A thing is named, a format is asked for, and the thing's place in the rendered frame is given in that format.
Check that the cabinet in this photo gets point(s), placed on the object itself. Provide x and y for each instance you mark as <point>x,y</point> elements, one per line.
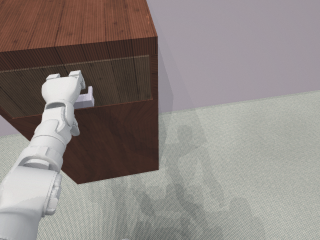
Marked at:
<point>114,140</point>

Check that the handle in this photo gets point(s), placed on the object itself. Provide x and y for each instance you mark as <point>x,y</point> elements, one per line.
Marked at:
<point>85,100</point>

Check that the left robot forearm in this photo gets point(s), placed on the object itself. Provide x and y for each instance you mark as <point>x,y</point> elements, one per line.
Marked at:
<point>47,146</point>

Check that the left robot upper arm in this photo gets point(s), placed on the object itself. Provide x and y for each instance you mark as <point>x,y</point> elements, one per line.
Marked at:
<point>29,195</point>

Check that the robot left hand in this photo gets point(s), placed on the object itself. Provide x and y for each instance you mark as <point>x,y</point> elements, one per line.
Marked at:
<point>64,88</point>

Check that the drawer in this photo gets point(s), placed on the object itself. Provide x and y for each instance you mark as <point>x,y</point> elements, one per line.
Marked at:
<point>113,81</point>

